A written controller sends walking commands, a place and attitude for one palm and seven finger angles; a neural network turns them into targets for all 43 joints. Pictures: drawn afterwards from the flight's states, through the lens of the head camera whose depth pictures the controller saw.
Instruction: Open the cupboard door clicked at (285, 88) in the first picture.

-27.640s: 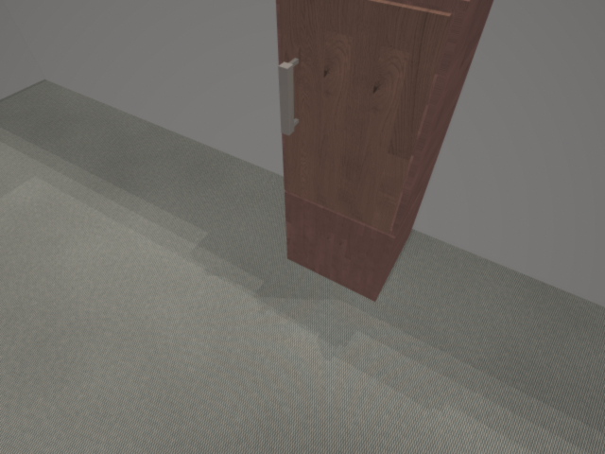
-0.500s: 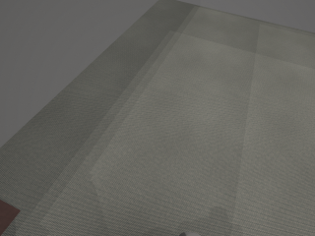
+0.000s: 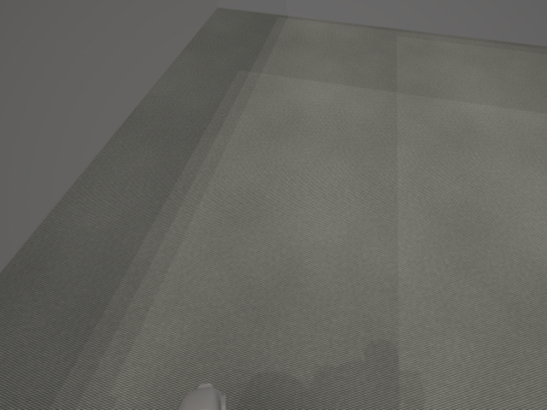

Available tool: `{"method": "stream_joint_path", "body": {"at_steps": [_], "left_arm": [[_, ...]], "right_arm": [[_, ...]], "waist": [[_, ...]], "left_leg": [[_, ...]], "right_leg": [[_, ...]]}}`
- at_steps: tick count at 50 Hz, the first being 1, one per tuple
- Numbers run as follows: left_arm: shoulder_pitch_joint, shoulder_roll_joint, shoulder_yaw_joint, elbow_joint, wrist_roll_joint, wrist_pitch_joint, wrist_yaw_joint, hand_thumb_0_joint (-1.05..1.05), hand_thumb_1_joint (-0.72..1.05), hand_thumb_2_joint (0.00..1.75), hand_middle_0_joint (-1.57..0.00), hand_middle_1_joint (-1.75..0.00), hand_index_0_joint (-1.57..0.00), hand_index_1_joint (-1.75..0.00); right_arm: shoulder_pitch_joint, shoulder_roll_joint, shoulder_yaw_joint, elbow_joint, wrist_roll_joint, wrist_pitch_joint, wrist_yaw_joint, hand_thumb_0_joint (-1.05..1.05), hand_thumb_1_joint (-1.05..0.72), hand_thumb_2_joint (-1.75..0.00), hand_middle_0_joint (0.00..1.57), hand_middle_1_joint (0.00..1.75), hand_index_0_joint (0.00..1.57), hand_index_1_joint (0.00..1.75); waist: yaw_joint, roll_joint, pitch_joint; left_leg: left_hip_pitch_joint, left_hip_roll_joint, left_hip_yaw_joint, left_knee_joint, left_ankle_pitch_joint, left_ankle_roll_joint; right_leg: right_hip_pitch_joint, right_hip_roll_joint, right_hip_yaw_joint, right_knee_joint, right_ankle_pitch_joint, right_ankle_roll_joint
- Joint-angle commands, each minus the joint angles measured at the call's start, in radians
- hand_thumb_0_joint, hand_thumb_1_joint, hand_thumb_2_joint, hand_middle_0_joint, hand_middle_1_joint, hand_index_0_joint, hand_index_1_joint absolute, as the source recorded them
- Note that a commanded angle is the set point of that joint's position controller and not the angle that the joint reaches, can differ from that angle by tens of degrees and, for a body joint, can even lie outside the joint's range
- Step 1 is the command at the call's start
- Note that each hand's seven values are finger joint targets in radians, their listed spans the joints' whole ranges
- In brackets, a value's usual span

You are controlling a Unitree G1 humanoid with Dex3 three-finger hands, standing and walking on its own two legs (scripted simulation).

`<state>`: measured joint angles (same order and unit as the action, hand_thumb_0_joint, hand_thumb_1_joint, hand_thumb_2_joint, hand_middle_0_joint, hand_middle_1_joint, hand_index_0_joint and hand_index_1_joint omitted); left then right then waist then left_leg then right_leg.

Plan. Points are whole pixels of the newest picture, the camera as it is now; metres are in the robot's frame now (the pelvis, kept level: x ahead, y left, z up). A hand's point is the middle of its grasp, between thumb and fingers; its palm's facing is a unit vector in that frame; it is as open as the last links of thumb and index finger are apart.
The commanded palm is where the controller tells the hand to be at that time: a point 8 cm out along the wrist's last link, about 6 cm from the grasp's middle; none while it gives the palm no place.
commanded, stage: walk to a spot facing it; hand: left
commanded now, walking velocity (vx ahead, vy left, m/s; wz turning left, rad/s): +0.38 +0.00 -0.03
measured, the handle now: out of the picture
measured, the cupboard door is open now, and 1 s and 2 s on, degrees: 49 49 49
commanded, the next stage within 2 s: turn to face it in 0.58 s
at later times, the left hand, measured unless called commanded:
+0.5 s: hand (183, 299) +0.34 +0.19 -0.16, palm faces -0.06 -0.98 -0.21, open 7.3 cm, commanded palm none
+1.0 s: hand (206, 269) +0.43 +0.16 -0.21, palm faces +0.13 -0.98 -0.16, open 7.3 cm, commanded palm none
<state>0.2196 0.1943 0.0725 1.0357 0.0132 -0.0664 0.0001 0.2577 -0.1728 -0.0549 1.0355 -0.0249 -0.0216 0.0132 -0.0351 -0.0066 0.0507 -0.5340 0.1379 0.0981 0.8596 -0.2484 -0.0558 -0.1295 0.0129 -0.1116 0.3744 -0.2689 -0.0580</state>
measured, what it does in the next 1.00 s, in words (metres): walks ahead: left foot, then right foot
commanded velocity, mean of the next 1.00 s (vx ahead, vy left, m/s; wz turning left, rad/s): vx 0.22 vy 0.00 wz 0.17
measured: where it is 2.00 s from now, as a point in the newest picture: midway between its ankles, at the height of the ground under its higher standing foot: (291, 311)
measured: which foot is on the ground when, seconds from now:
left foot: up 0.00-0.14, down 0.16-0.54, up 0.56-0.90, down 0.92-1.00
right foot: down 0.00-0.16, up 0.18-0.52, down 0.54-0.92, up 0.94-1.00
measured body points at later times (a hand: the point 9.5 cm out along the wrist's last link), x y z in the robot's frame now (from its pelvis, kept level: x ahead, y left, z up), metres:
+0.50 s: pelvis +0.24 +0.00 -0.01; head +0.26 -0.01 +0.44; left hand +0.34 +0.24 -0.15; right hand +0.19 -0.23 -0.17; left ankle +0.20 +0.14 -0.74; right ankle +0.32 -0.13 -0.73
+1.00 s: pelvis +0.44 -0.01 -0.03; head +0.47 +0.01 +0.42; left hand +0.42 +0.21 -0.20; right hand +0.54 -0.25 -0.16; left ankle +0.52 +0.07 -0.74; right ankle +0.34 -0.14 -0.68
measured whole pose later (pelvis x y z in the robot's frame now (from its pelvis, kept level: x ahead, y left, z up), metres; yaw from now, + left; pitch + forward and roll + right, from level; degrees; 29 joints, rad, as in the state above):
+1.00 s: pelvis +0.44 -0.01 -0.03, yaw +5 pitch +0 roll -1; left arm 0.28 0.18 0.05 1.07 0.01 0.01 0.02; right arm 0.15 -0.19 -0.04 0.98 -0.02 -0.02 0.00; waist -0.01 -0.03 0.08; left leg -0.46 0.02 0.12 0.68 -0.23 0.09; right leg -0.31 -0.07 -0.12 1.07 -0.56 0.05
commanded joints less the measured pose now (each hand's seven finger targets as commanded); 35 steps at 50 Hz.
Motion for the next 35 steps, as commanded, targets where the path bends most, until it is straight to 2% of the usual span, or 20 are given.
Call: {"method": "stream_joint_path", "body": {"at_steps": [1, 3, 4, 6, 7, 8, 9, 11, 13, 16, 22, 24, 25, 26, 27, 28, 30, 31, 32, 35], "left_arm": [[0.105, 0.123, 0.008, 0.008, 0.003, -0.021, -0.004, 0.0, 0.9, 0.9, -0.2, -0.3, -0.2, -0.3], [0.121, 0.13, 0.007, 0.023, 0.007, -0.018, 0.001, 0.0, 0.9, 0.9, -0.2, -0.3, -0.2, -0.3], [0.115, 0.138, 0.009, 0.022, 0.005, -0.018, 0.002, 0.0, 0.9, 0.9, -0.2, -0.3, -0.2, -0.3], [0.097, 0.126, 0.009, 0.017, 0.0, -0.015, 0.002, 0.0, 0.9, 0.9, -0.2, -0.3, -0.2, -0.3], [0.128, 0.088, 0.004, -0.003, -0.007, -0.011, -0.004, 0.0, 0.9, 0.9, -0.2, -0.3, -0.2, -0.3], [0.119, 0.06, -0.011, -0.036, -0.009, -0.014, -0.014, 0.0, 0.9, 0.9, -0.2, -0.3, -0.2, -0.3], [0.044, 0.073, -0.006, -0.057, 0.001, -0.015, -0.01, 0.0, 0.9, 0.9, -0.2, -0.3, -0.2, -0.3], [-0.019, 0.06, -0.001, -0.055, 0.008, -0.006, -0.019, 0.0, 0.9, 0.9, -0.2, -0.3, -0.2, -0.3], [0.026, 0.031, -0.003, -0.035, 0.018, 0.016, -0.032, 0.0, 0.9, 0.9, -0.2, -0.3, -0.2, -0.3], [0.03, 0.007, -0.007, -0.04, 0.015, 0.037, -0.039, 0.0, 0.9, 0.9, -0.2, -0.3, -0.2, -0.3], [-0.062, 0.018, -0.002, -0.076, 0.017, 0.034, -0.045, 0.0, 0.9, 0.9, -0.2, -0.3, -0.2, -0.3], [-0.026, 0.04, 0.004, -0.063, 0.018, 0.029, -0.043, 0.0, 0.9, 0.9, -0.2, -0.3, -0.2, -0.3], [0.039, 0.067, 0.011, -0.04, 0.018, 0.025, -0.04, 0.0, 0.9, 0.9, -0.2, -0.3, -0.2, -0.3], [0.157, 0.124, 0.026, -0.004, 0.02, 0.015, -0.033, 0.0, 0.9, 0.9, -0.2, -0.3, -0.2, -0.3], [0.294, 0.232, 0.052, 0.035, 0.02, 0.005, -0.021, 0.0, 0.9, 0.9, -0.2, -0.3, -0.2, -0.3], [0.323, 0.25, 0.05, 0.034, 0.004, 0.009, -0.007, 0.0, 0.9, 0.9, -0.2, -0.3, -0.2, -0.3], [0.184, 0.155, 0.024, 0.005, 0.005, 0.006, 0.007, 0.0, 0.9, 0.9, -0.2, -0.3, -0.2, -0.3], [0.132, 0.112, 0.01, -0.011, 0.004, 0.003, 0.009, 0.0, 0.9, 0.9, -0.2, -0.3, -0.2, -0.3], [0.112, 0.086, 0.0, -0.013, 0.005, -0.005, 0.009, 0.0, 0.9, 0.9, -0.2, -0.3, -0.2, -0.3], [0.088, 0.069, -0.013, 0.001, 0.008, -0.022, 0.01, 0.0, 0.9, 0.9, -0.2, -0.3, -0.2, -0.3]], "right_arm": [[-0.084, -0.044, -0.007, -0.081, 0.001, -0.025, 0.017, 0.0, -0.9, -0.9, 0.2, 0.3, 0.2, 0.3], [-0.113, -0.058, -0.011, -0.092, 0.003, -0.032, 0.018, 0.0, -0.9, -0.9, 0.2, 0.3, 0.2, 0.3], [-0.093, -0.067, -0.013, -0.086, 0.002, -0.036, 0.016, 0.0, -0.9, -0.9, 0.2, 0.3, 0.2, 0.3], [0.09, -0.126, -0.024, -0.024, -0.007, -0.048, 0.0, 0.0, -0.9, -0.9, 0.2, 0.3, 0.2, 0.3], [0.242, -0.223, -0.046, 0.015, -0.023, -0.055, -0.013, 0.0, -0.9, -0.9, 0.2, 0.3, 0.2, 0.3], [0.343, -0.3, -0.059, 0.028, -0.023, -0.045, -0.022, 0.0, -0.9, -0.9, 0.2, 0.3, 0.2, 0.3], [0.307, -0.281, -0.055, 0.028, -0.015, -0.037, -0.026, 0.0, -0.9, -0.9, 0.2, 0.3, 0.2, 0.3], [0.154, -0.182, -0.032, -0.016, -0.012, -0.047, -0.029, 0.0, -0.9, -0.9, 0.2, 0.3, 0.2, 0.3], [0.089, -0.132, -0.02, -0.024, -0.009, -0.062, -0.034, 0.0, -0.9, -0.9, 0.2, 0.3, 0.2, 0.3], [0.086, -0.137, -0.018, -0.016, -0.004, -0.066, -0.029, 0.0, -0.9, -0.9, 0.2, 0.3, 0.2, 0.3], [0.115, -0.154, -0.026, 0.0, -0.01, -0.043, -0.016, 0.0, -0.9, -0.9, 0.2, 0.3, 0.2, 0.3], [0.109, -0.15, -0.021, 0.005, -0.01, -0.038, -0.015, 0.0, -0.9, -0.9, 0.2, 0.3, 0.2, 0.3], [0.108, -0.138, -0.017, 0.011, -0.008, -0.035, -0.015, 0.0, -0.9, -0.9, 0.2, 0.3, 0.2, 0.3], [0.097, -0.117, -0.011, 0.003, 0.002, -0.036, -0.011, 0.0, -0.9, -0.9, 0.2, 0.3, 0.2, 0.3], [0.1, -0.059, 0.002, -0.023, 0.012, -0.04, -0.003, 0.0, -0.9, -0.9, 0.2, 0.3, 0.2, 0.3], [0.043, -0.089, -0.003, -0.055, 0.013, -0.035, -0.004, 0.0, -0.9, -0.9, 0.2, 0.3, 0.2, 0.3], [-0.009, -0.094, -0.013, -0.043, 0.009, -0.037, -0.011, 0.0, -0.9, -0.9, 0.2, 0.3, 0.2, 0.3], [0.002, -0.078, -0.011, -0.025, 0.005, -0.03, -0.011, 0.0, -0.9, -0.9, 0.2, 0.3, 0.2, 0.3], [0.024, -0.051, -0.004, -0.007, 0.002, -0.021, -0.009, 0.0, -0.9, -0.9, 0.2, 0.3, 0.2, 0.3], [0.071, 0.002, 0.005, 0.016, 0.003, -0.002, -0.001, 0.0, -0.9, -0.9, 0.2, 0.3, 0.2, 0.3]], "waist": [[0.048, -0.109, 0.023], [0.045, -0.096, 0.027], [0.024, -0.093, 0.021], [-0.066, 0.008, -0.064], [-0.11, 0.174, -0.184], [-0.125, 0.318, -0.25], [-0.116, 0.198, -0.189], [-0.048, 0.15, -0.026], [0.012, 0.121, 0.0], [0.03, 0.125, -0.023], [0.02, 0.097, 0.028], [0.047, 0.09, 0.018], [0.079, 0.049, 0.002], [0.135, -0.069, -0.044], [0.183, -0.339, -0.104], [0.183, -0.318, -0.103], [0.118, -0.23, -0.04], [0.082, -0.146, -0.038], [0.059, -0.124, -0.032], [0.015, -0.096, -0.013]], "left_leg": [[-0.016, -0.015, 0.009, -0.161, 0.066, 0.018], [0.033, -0.028, 0.01, -0.224, 0.051, 0.033], [0.092, -0.045, 0.024, -0.271, 0.063, 0.041], [0.423, -0.07, 0.019, -0.372, 0.097, 0.078], [0.677, 0.141, -0.27, -0.41, 0.062, 0.173], [0.792, 0.344, -0.556, -0.524, 0.06, 0.285], [0.671, 0.36, -0.588, -0.581, -0.053, 0.296], [0.427, 0.296, -0.466, -0.655, -0.153, 0.24], [0.334, 0.23, -0.289, -0.678, -0.097, 0.189], [0.294, 0.176, -0.117, -0.698, 0.0, 0.184], [0.268, 0.154, -0.058, -0.684, -0.141, 0.175], [0.266, 0.137, -0.032, -0.596, -0.124, 0.149], [0.234, 0.098, -0.005, -0.497, -0.102, 0.124], [0.122, 0.023, 0.074, -0.28, -0.069, 0.088], [-0.102, -0.097, 0.14, 0.039, -0.22, 0.047], [-0.161, -0.082, 0.027, 0.252, -0.373, 0.054], [-0.196, 0.0, -0.088, 0.344, -0.189, 0.052], [-0.134, 0.023, -0.093, 0.298, -0.133, 0.042], [-0.078, 0.021, -0.076, 0.249, -0.1, 0.033], [0.01, -0.008, -0.026, 0.072, -0.043, 0.018]], "right_leg": [[0.065, -0.263, 0.169, -0.161, 0.25, -0.115], [0.087, -0.276, 0.188, -0.129, 0.273, -0.106], [0.083, -0.267, 0.168, -0.092, 0.326, -0.095], [-0.036, -0.193, 0.089, 0.191, 0.462, -0.045], [-0.258, -0.091, 0.026, 0.473, 0.235, 0.01], [-0.438, 0.015, 0.017, 0.8, -0.267, 0.029], [-0.508, -0.023, 0.104, 0.934, -0.282, 0.015], [-0.56, -0.113, 0.143, 0.983, -0.108, 0.028], [-0.494, -0.145, 0.131, 0.863, -0.043, 0.045], [-0.39, -0.15, 0.08, 0.61, 0.006, 0.06], [-0.24, -0.097, -0.008, 0.3, 0.078, 0.064], [-0.132, -0.071, -0.034, 0.211, 0.085, 0.059], [-0.02, -0.059, -0.023, 0.165, 0.065, 0.047], [0.158, -0.131, 0.092, 0.101, -0.048, 0.004], [0.334, -0.371, 0.456, -0.06, -0.175, -0.103], [0.296, -0.477, 0.633, -0.187, -0.202, -0.169], [0.165, -0.428, 0.463, -0.171, -0.056, -0.143], [0.085, -0.394, 0.335, -0.171, 0.036, -0.121], [0.027, -0.365, 0.242, -0.172, 0.144, -0.103], [-0.028, -0.319, 0.076, -0.16, 0.368, -0.091]]}}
